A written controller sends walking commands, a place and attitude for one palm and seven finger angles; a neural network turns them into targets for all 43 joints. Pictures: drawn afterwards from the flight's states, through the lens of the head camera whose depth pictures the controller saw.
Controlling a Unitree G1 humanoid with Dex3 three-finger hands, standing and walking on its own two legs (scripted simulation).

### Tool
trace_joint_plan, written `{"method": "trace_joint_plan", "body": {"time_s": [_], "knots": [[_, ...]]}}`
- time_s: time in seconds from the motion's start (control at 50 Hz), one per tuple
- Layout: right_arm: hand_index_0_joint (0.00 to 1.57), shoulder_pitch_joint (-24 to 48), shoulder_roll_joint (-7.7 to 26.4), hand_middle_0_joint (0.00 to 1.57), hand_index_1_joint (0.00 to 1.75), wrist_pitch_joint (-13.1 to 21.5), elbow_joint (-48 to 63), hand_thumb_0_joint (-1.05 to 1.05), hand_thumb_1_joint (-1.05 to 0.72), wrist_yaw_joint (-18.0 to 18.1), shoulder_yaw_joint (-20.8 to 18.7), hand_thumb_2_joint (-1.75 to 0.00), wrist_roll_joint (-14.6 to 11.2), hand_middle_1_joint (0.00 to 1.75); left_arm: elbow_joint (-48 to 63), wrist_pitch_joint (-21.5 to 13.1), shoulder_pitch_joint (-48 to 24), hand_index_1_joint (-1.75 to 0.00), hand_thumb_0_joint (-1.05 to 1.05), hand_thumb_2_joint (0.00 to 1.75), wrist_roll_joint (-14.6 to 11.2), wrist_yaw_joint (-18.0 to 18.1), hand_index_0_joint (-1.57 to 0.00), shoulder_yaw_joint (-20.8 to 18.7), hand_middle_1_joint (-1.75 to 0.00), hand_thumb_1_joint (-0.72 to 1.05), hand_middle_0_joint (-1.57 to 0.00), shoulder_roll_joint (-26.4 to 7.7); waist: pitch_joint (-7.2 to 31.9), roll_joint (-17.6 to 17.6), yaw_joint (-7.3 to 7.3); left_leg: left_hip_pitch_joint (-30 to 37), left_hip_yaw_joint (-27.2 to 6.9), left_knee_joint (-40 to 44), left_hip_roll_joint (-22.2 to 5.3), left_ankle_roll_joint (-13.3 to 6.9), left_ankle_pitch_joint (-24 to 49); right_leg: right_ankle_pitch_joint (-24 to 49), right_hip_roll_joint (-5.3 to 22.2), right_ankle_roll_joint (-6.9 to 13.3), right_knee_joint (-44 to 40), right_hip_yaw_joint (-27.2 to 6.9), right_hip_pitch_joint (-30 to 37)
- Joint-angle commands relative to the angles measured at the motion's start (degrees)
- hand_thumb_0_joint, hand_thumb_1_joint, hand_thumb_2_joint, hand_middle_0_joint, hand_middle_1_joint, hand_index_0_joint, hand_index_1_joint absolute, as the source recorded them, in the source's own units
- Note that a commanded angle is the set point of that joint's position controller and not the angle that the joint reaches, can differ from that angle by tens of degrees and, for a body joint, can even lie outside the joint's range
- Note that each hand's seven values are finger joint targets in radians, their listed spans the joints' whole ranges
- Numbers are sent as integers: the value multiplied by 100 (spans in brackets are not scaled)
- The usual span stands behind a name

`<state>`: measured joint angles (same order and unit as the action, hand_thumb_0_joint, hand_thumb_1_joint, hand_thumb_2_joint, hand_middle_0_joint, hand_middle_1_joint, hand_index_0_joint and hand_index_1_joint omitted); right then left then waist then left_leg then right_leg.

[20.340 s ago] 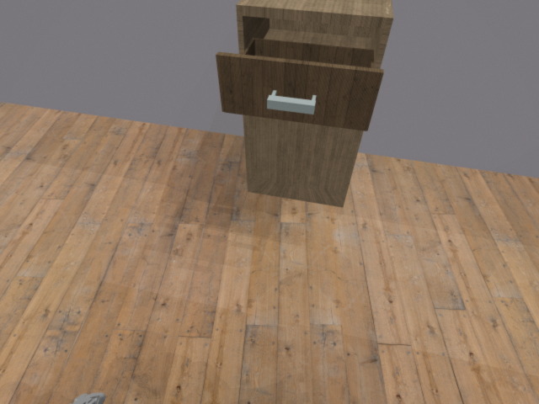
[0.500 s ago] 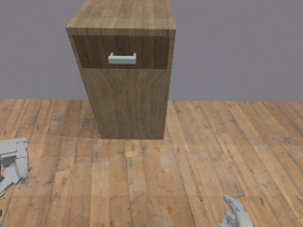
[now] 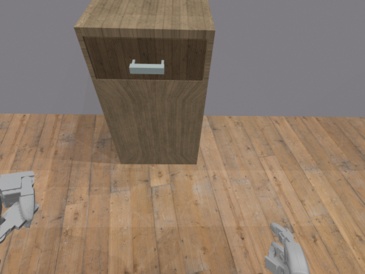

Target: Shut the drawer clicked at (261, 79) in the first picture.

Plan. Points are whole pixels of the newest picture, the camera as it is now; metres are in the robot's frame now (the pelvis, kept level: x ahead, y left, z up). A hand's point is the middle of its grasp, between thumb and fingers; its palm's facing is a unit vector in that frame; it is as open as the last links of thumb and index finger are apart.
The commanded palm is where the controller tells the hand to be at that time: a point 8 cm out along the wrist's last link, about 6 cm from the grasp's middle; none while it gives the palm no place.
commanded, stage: let the arm hang, fingers relaxed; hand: left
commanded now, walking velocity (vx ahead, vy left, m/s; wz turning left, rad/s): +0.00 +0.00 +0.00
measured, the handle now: (147, 65) +0.83 +0.18 -0.01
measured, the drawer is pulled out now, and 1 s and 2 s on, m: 0.00 0.00 0.00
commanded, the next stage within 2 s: look to check the result in 1.12 s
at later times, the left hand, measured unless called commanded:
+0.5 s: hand out of the picture -0.07 +0.21 -0.18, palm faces +0.04 -0.97 -0.24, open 4.3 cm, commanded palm none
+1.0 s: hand out of the picture -0.02 +0.16 -0.18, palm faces +0.05 -0.98 -0.19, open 7.3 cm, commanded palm none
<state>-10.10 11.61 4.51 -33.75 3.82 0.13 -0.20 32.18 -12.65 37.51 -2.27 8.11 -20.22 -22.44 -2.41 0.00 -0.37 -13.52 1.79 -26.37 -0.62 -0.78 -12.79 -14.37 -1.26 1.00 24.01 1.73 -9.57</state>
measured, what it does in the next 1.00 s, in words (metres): stands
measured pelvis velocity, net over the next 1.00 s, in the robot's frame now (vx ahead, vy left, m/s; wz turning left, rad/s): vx -0.02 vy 0.00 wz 0.03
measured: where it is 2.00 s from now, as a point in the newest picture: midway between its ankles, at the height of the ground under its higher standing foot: outside the picture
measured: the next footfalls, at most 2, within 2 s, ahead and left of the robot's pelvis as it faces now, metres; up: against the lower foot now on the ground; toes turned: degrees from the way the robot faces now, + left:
none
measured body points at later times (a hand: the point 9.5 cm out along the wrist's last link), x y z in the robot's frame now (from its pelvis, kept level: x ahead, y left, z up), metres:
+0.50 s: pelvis -0.03 +0.01 +0.00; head +0.00 +0.02 +0.45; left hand -0.07 +0.26 -0.16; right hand -0.04 -0.22 -0.15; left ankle +0.01 +0.11 -0.74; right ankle -0.02 -0.11 -0.74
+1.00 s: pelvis -0.02 +0.00 +0.00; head -0.01 -0.01 +0.45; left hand -0.03 +0.21 -0.16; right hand -0.03 -0.21 -0.17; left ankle +0.01 +0.11 -0.74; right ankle -0.02 -0.11 -0.74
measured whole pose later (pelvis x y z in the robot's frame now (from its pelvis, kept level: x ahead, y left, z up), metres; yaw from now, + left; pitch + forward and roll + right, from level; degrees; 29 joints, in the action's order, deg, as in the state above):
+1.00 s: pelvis -0.02 +0.00 +0.00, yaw +1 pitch -2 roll +0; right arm -17.2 6.6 -0.6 -64.3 1.9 -0.7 1.2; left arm -65.4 -0.3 15.5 0.9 2.2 -0.4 -7.0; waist -2.1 1.0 -0.9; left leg -13.3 0.6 -24.9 0.5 -0.9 -10.1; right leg -13.7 -0.2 1.4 25.2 3.2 -10.1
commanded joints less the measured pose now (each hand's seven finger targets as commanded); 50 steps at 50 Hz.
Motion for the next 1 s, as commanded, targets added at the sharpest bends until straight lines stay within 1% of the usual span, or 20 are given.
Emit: {"method": "trace_joint_plan", "body": {"time_s": [0.0, 0.02, 0.04, 0.06, 0.1, 0.12, 0.14, 0.16, 0.2, 0.22, 0.24, 0.32, 0.44, 0.52, 0.56, 0.6, 0.86, 0.9, 0.94, 0.98], "knots": [[20, 668, 1828, 20, 30, 579, -532, 0, -90, -469, -573, -90, -64, 30, -3694, 555, -919, -160, 0, 90, 485, -700, -140, 1467, -160, 90, -140, -242, 358, 402, -172, -137, -500, -555, -543, -122, 2228, 2046, 820, 51, 724, -76, -622], [20, 180, 1430, 20, 30, 183, -490, 0, -90, -478, -556, -90, -107, 30, -3855, 994, -929, -156, 0, 90, 395, -789, -136, 1295, -156, 90, -136, -91, 849, 292, -78, 139, -471, -502, -531, -84, 2175, 1475, 765, 69, 562, -376, -610], [20, 7, 1217, 20, 30, 79, -481, 0, -90, -460, -495, -90, -29, 30, -4050, 1065, -1084, -151, 0, 90, 431, -800, -132, 1421, -151, 90, -132, 106, 970, -169, -47, 95, -558, -571, -600, -146, 1913, 1134, 719, 80, 600, -298, -647], [20, -9, 1197, 20, 30, -20, -442, 0, -90, -444, -419, -90, 14, 30, -4322, 1106, -1270, -147, 0, 90, 419, -801, -128, 1450, -147, 90, -128, 115, 863, -387, -29, -137, -745, -462, -622, -266, 1411, 794, 712, 95, 568, -289, -654], [20, 72, 1212, 20, 30, -143, -511, 0, -90, -414, -354, -90, 107, 30, -5002, 1156, -1728, -138, 0, 90, 435, -800, -120, 1507, -138, 90, -120, 24, 615, -1071, 3, -400, -868, -388, -523, -323, 928, 546, 728, 178, 412, -408, -607], [20, 104, 1243, 20, 30, -203, -606, 0, -90, -402, -345, -90, 136, 30, -5395, 1188, -1970, -134, 0, 90, 431, -794, -116, 1544, -134, 90, -116, -17, 482, -1093, -18, -381, -889, -318, -465, -311, 830, 403, 756, 237, 335, -470, -677], [20, 133, 1187, 20, 30, -270, -699, 0, -90, -400, -318, -90, 154, 30, -5787, 1229, -2125, -130, 0, 90, 422, -777, -112, 1584, -130, 90, -112, -22, 319, -906, -9, -400, -892, -211, -434, -289, 760, 226, 750, 258, 270, -504, -718], [20, 124, 1081, 20, 30, -330, -840, 0, -90, -394, -265, -90, 178, 30, -6196, 1277, -2223, -125, 0, 90, 402, -759, -108, 1645, -125, 90, -108, 49, 190, -578, 5, -464, -889, -48, -415, -277, 648, 70, 734, 237, 207, -513, -662], [20, 114, 933, 20, 30, -396, -1130, 0, -90, -373, -180, -90, 190, 30, -6965, 1315, -2260, -117, 0, 90, 368, -731, -100, 1739, -117, 90, -100, 145, 179, 75, 55, -454, -927, 271, -422, -252, 492, -68, 646, 176, 97, -519, -423], [20, 73, 895, 20, 30, -408, -1274, 0, -90, -357, -155, -90, 185, 30, -7316, 1312, -2273, -112, 0, 90, 351, -725, -96, 1776, -112, 90, -96, 152, 213, 289, 54, -418, -942, 382, -422, -238, 395, -98, 619, 163, 47, -519, -317], [20, -1, 898, 20, 30, -423, -1403, 0, -90, -339, -137, -90, 174, 30, -7586, 1310, -2250, -108, 0, 90, 345, -718, -92, 1795, -108, 90, -92, 123, 224, 411, 69, -414, -988, 462, -446, -230, 328, -145, 585, 148, -8, -479, -197], [20, -303, 626, 20, 30, -450, -1941, 0, -90, -254, -125, -90, 161, 30, -8547, 1274, -2002, -91, 0, 90, 306, -703, -76, 1799, -91, 90, -76, 407, 256, 1034, 72, -265, -907, 682, -433, -201, -160, -160, 603, 201, -305, -459, -55], [20, -839, 544, 20, 30, -498, -2448, 0, -90, -205, -184, -90, 112, 30, -9243, 1247, -1874, -65, 0, 90, 282, -691, -52, 1889, -65, 90, -52, 472, -5, 346, 7, -68, -947, 775, -476, -217, -363, -299, 590, 226, -528, -372, -281], [20, -1058, 439, 20, 30, -488, -2697, 0, -90, -182, -187, -90, 103, 30, -9527, 1258, -1733, -47, 0, 90, 280, -668, -36, 1908, -47, 90, -36, 581, -159, 122, 11, -107, -980, 931, -514, -250, -548, -370, 588, 209, -504, -319, -342], [20, -1108, 385, 20, 30, -482, -2768, 0, -90, -178, -185, -90, 103, 30, -9613, 1247, -1661, -39, 0, 90, 283, -652, -28, 1906, -39, 90, -28, 621, -124, 31, 20, -48, -919, 898, -502, -249, -436, -352, 602, 214, -502, -318, -336], [20, -1173, 323, 20, 30, -488, -2835, 0, -90, -172, -179, -90, 105, 30, -9669, 1251, -1638, -30, 0, 90, 281, -637, -20, 1912, -30, 90, -20, 689, -274, 2, 1, -70, -895, 903, -478, -239, -473, -441, 587, 209, -509, -349, -456], [20, -1223, -20, 20, 30, -466, -2980, 0, -90, -161, -168, -90, 125, 30, -9678, 1223, -1685, -30, 0, 90, 295, -588, -20, 1864, -30, 90, -20, 946, -461, 43, -2, -126, -707, 777, -396, -188, -146, -384, 612, 202, -547, -408, -558], [20, -1217, -43, 20, 30, -453, -2977, 0, -90, -157, -170, -90, 128, 30, -9660, 1213, -1697, -30, 0, 90, 289, -591, -20, 1850, -30, 90, -20, 959, -402, 16, 9, -77, -656, 716, -374, -173, -4, -314, 632, 204, -557, -414, -517], [20, -1198, -39, 20, 30, -457, -2971, 0, -90, -151, -171, -90, 120, 30, -9666, 1202, -1680, -30, 0, 90, 284, -586, -20, 1861, -30, 90, -20, 956, -339, 121, 2, 34, -621, 635, -381, -161, 212, -205, 643, 212, -569, -436, -523], [20, -1214, -69, 20, 30, -450, -2989, 0, -90, -145, -164, -90, 122, 30, -9658, 1197, -1742, -30, 0, 90, 276, -591, -20, 1858, -30, 90, -20, 975, -335, 57, -8, 43, -611, 622, -390, -149, 296, -127, 646, 207, -574, -425, -472]]}}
